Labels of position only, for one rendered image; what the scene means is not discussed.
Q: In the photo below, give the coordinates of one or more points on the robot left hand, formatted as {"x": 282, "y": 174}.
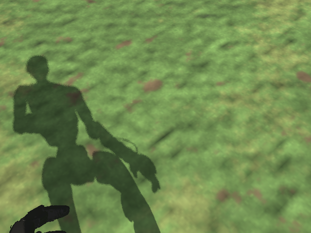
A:
{"x": 38, "y": 217}

